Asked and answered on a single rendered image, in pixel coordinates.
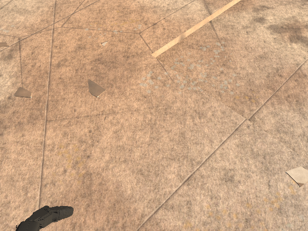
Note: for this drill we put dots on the robot left hand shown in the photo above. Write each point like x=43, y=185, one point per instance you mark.
x=44, y=216

